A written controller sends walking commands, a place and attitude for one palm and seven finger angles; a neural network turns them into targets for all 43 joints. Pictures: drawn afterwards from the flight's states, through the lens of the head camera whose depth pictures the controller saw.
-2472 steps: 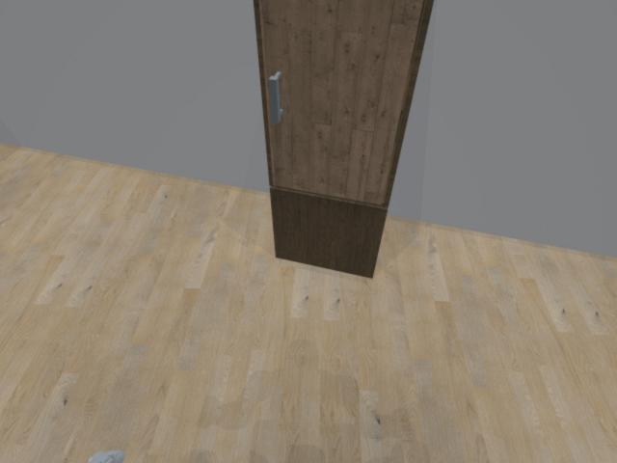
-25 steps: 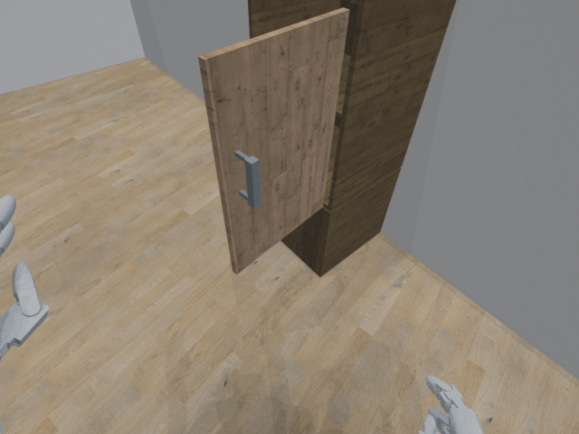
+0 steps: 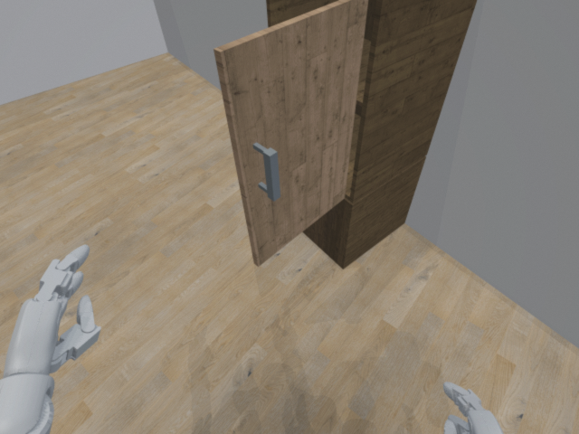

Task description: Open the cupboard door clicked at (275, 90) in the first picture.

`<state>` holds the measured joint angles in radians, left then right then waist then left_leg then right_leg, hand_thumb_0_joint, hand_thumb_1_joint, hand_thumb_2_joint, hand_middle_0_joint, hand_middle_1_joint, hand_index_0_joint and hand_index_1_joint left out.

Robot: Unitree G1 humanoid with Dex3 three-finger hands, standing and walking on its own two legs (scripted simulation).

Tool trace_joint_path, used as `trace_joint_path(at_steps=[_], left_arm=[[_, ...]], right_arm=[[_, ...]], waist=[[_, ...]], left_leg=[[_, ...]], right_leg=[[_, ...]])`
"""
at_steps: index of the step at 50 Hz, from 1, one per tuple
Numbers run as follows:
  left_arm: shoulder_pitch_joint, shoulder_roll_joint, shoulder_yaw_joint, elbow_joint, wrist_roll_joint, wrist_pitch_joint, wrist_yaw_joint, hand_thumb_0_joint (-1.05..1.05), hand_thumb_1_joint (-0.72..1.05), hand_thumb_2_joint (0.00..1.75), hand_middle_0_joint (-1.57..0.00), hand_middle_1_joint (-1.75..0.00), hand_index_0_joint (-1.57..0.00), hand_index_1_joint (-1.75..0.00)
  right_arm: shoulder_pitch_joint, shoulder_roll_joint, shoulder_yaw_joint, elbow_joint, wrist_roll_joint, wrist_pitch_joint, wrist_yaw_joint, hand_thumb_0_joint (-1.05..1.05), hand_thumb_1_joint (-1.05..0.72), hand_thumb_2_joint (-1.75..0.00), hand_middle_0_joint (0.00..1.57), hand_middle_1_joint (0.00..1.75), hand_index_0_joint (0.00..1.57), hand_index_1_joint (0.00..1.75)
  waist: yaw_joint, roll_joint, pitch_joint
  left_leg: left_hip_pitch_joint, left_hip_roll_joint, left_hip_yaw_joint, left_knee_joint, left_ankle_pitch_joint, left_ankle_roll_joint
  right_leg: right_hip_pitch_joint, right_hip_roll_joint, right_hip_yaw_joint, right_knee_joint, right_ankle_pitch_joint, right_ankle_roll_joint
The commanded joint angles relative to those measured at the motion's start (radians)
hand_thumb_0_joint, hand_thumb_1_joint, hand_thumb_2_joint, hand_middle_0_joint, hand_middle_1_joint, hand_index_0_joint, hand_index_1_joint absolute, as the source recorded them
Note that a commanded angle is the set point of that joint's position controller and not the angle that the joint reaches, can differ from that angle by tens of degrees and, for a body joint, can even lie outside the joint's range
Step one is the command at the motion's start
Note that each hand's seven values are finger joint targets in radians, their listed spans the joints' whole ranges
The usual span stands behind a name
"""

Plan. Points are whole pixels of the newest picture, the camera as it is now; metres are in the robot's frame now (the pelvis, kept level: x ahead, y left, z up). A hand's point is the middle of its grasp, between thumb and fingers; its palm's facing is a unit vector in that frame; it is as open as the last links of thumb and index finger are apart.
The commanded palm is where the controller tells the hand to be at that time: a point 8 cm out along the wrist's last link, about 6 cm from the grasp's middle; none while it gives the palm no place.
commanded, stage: let the arm hang, fingers relaxed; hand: left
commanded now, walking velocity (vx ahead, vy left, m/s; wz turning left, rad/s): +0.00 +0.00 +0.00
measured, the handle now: (266, 171) +0.61 +0.09 -0.01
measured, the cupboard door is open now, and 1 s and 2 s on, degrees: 96 96 96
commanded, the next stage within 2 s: look to check the result in 1.02 s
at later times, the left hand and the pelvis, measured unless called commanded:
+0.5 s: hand out of the picture +0.00 +0.21 -0.16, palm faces +0.02 -0.95 -0.30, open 7.3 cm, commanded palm none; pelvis +0.00 -0.03 +0.00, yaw +2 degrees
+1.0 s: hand out of the picture +0.11 +0.20 -0.14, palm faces +0.00 -0.95 -0.31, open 7.4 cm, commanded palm none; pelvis +0.02 -0.03 +0.01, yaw +1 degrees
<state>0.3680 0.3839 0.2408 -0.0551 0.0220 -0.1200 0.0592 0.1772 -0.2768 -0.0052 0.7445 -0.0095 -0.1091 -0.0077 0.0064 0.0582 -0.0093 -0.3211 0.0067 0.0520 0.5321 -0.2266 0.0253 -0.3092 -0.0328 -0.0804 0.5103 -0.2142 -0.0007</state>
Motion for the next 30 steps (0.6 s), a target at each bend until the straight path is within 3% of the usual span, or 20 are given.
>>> trace_joint_path(at_steps=[1, 3, 4, 6, 10, 12, 15, 17, 20, 23, 30], left_arm=[[-0.022, 0.027, -0.126, 0.351, 0.017, 0.103, -0.062, 0.00, 0.90, 0.90, -0.20, -0.30, -0.20, -0.30], [-0.082, 0.070, -0.133, 0.462, 0.022, 0.098, -0.061, 0.00, 0.90, 0.90, -0.20, -0.30, -0.20, -0.30], [-0.111, 0.080, -0.137, 0.518, 0.021, 0.100, -0.060, 0.00, 0.90, 0.90, -0.20, -0.30, -0.20, -0.30], [-0.159, 0.088, -0.157, 0.623, 0.014, 0.108, -0.056, 0.00, 0.90, 0.90, -0.20, -0.30, -0.20, -0.30], [-0.172, 0.073, -0.183, 0.796, 0.003, 0.111, -0.051, 0.00, 0.90, 0.90, -0.20, -0.30, -0.20, -0.30], [-0.162, 0.070, -0.185, 0.869, -0.001, 0.108, -0.051, 0.00, 0.90, 0.90, -0.20, -0.30, -0.20, -0.30], [-0.152, 0.057, -0.179, 0.954, -0.003, 0.103, -0.050, 0.00, 0.90, 0.90, -0.20, -0.30, -0.20, -0.30], [-0.154, 0.061, -0.181, 0.999, -0.006, 0.103, -0.052, 0.00, 0.90, 0.90, -0.20, -0.30, -0.20, -0.30], [-0.173, 0.063, -0.181, 1.052, -0.006, 0.101, -0.053, 0.00, 0.90, 0.90, -0.20, -0.30, -0.20, -0.30], [-0.187, 0.071, -0.182, 1.086, -0.008, 0.099, -0.051, 0.00, 0.90, 0.90, -0.20, -0.30, -0.20, -0.30], [-0.226, 0.093, -0.183, 1.130, -0.009, 0.099, -0.048, 0.00, 0.90, 0.90, -0.20, -0.30, -0.20, -0.30]], right_arm=[[-0.037, -0.183, -0.055, -0.029, -0.007, 0.031, 0.011, 0.00, -0.90, -0.90, 0.20, 0.30, 0.20, 0.30], [-0.035, -0.199, -0.057, -0.004, -0.011, 0.048, 0.013, 0.00, -0.90, -0.90, 0.20, 0.30, 0.20, 0.30], [-0.027, -0.195, -0.056, 0.011, -0.013, 0.057, 0.013, 0.00, -0.90, -0.90, 0.20, 0.30, 0.20, 0.30], [-0.025, -0.176, -0.046, 0.047, -0.016, 0.076, 0.012, 0.00, -0.90, -0.90, 0.20, 0.30, 0.20, 0.30], [-0.030, -0.149, -0.033, 0.108, -0.019, 0.097, 0.010, 0.00, -0.90, -0.90, 0.20, 0.30, 0.20, 0.30], [-0.028, -0.148, -0.032, 0.140, -0.019, 0.102, 0.006, 0.00, -0.90, -0.90, 0.20, 0.30, 0.20, 0.30], [0.002, -0.142, -0.037, 0.186, -0.018, 0.105, -0.001, 0.00, -0.90, -0.90, 0.20, 0.30, 0.20, 0.30], [0.021, -0.138, -0.037, 0.214, -0.017, 0.108, -0.003, 0.00, -0.90, -0.90, 0.20, 0.30, 0.20, 0.30], [0.051, -0.142, -0.042, 0.253, -0.014, 0.110, -0.005, 0.00, -0.90, -0.90, 0.20, 0.30, 0.20, 0.30], [0.060, -0.147, -0.045, 0.278, -0.013, 0.111, -0.007, 0.00, -0.90, -0.90, 0.20, 0.30, 0.20, 0.30], [0.045, -0.158, -0.040, 0.318, -0.015, 0.107, -0.004, 0.00, -0.90, -0.90, 0.20, 0.30, 0.20, 0.30]], waist=[[-0.010, -0.123, -0.069], [-0.012, -0.246, -0.076], [-0.017, -0.253, -0.078], [-0.026, -0.203, -0.059], [-0.017, 0.019, -0.029], [-0.010, 0.071, -0.020], [-0.008, 0.078, -0.029], [-0.010, 0.067, -0.017], [-0.015, -0.021, 0.007], [-0.016, -0.055, 0.035], [-0.011, -0.083, 0.063]], left_leg=[[-0.058, 0.135, -0.181, -0.093, 0.147, 0.043], [-0.020, 0.097, -0.158, -0.055, 0.110, 0.032], [0.004, 0.077, -0.139, -0.035, 0.101, 0.029], [0.044, 0.051, -0.113, -0.027, 0.070, 0.019], [0.037, 0.066, -0.131, -0.107, 0.000, 0.013], [0.015, 0.070, -0.140, -0.140, -0.063, 0.012], [0.025, 0.074, -0.140, -0.149, -0.084, 0.010], [0.033, 0.071, -0.137, -0.153, -0.106, 0.008], [0.060, 0.073, -0.130, -0.148, -0.081, 0.009], [0.085, 0.076, -0.124, -0.146, -0.044, 0.008], [0.087, 0.085, -0.127, -0.190, -0.012, 0.009]], right_leg=[[0.065, -0.036, 0.083, 0.031, -0.004, -0.041], [0.054, -0.078, 0.126, -0.022, 0.017, -0.068], [0.044, -0.103, 0.145, -0.043, 0.026, -0.081], [0.010, -0.127, 0.163, -0.083, -0.017, -0.092], [0.036, -0.099, 0.148, -0.110, -0.123, -0.075], [0.065, -0.089, 0.148, -0.127, -0.148, -0.074], [0.095, -0.094, 0.142, -0.159, -0.148, -0.079], [0.088, -0.098, 0.146, -0.184, -0.179, -0.083], [0.070, -0.106, 0.144, -0.223, -0.197, -0.085], [0.052, -0.108, 0.137, -0.243, -0.198, -0.085], [0.079, -0.107, 0.129, -0.250, -0.177, -0.074]])
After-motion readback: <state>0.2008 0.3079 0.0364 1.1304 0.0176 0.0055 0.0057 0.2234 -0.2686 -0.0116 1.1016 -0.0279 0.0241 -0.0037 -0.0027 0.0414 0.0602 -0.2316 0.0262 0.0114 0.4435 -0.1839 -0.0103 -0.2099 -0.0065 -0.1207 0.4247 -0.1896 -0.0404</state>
